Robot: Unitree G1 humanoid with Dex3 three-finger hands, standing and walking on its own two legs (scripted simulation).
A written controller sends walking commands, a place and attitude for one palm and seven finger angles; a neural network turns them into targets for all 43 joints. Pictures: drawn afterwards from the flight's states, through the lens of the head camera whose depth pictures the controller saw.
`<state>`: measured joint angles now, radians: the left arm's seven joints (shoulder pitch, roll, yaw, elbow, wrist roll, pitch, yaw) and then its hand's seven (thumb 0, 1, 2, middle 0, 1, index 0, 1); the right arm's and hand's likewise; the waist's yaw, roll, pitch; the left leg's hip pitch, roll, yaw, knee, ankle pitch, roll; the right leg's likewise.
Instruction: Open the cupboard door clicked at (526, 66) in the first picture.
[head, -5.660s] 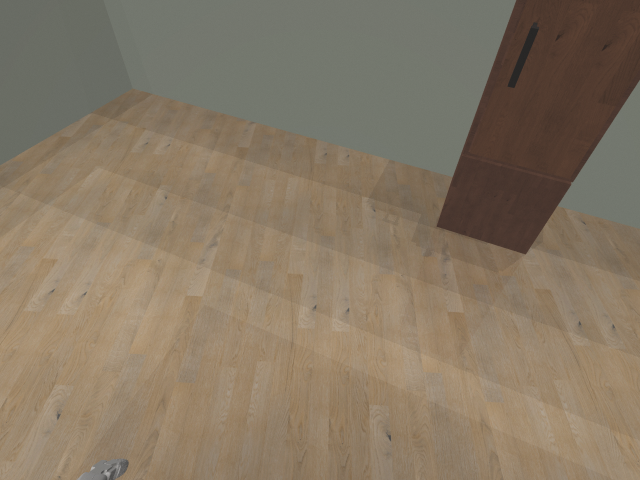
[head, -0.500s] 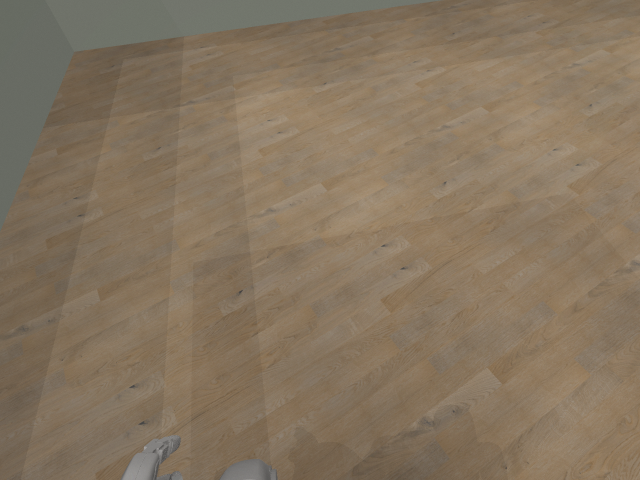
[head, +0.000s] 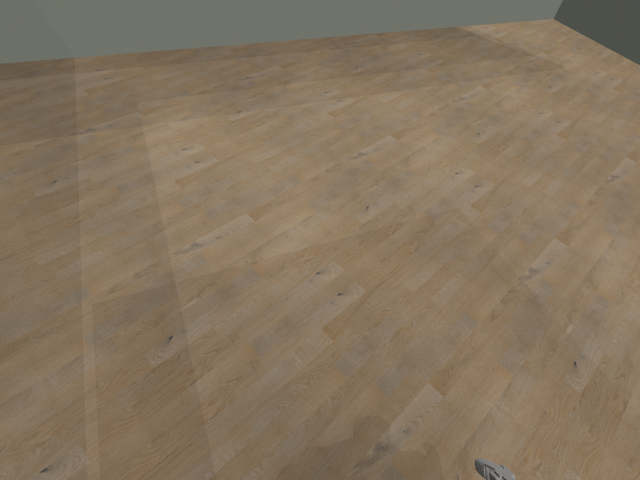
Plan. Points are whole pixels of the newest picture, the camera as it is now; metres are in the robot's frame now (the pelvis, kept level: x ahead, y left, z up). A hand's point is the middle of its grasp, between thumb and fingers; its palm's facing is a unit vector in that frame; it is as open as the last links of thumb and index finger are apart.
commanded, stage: walk to a spot facing it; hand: left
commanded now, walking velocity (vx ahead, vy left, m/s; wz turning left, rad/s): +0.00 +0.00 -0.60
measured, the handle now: out of the picture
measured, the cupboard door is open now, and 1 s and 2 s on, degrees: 0 0 0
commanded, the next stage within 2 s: turn to face it in 0.38 s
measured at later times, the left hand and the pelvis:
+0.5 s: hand (278, 372) +0.30 +0.09 -0.15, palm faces -0.31 -0.91 -0.27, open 7.4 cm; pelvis +0.10 -0.05 -0.01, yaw -18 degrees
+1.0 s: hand (234, 412) +0.24 +0.15 -0.18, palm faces -0.09 -0.97 -0.21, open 7.4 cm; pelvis +0.15 -0.03 +0.00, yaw -8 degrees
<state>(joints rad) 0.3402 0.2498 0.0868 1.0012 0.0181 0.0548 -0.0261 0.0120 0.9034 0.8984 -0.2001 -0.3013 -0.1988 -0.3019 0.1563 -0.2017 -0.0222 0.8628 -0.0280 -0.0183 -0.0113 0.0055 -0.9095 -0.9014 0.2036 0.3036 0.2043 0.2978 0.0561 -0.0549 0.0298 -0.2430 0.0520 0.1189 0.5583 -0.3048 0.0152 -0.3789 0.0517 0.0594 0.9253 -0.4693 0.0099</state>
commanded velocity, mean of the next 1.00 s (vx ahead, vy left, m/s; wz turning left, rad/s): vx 0.00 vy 0.00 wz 0.06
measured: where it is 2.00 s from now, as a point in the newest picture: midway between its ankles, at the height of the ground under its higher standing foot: outside the picture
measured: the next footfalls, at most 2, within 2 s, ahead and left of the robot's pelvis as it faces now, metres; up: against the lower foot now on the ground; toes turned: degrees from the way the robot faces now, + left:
right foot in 0.40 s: +0.13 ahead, -0.14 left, +0.00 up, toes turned -22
left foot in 0.84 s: +0.23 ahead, +0.04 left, +0.00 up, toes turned -3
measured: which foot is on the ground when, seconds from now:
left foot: down 0.00-0.40, up 0.42-0.82, down 0.84-1.00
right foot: up 0.00-0.38, down 0.40-0.86, up 0.88-1.00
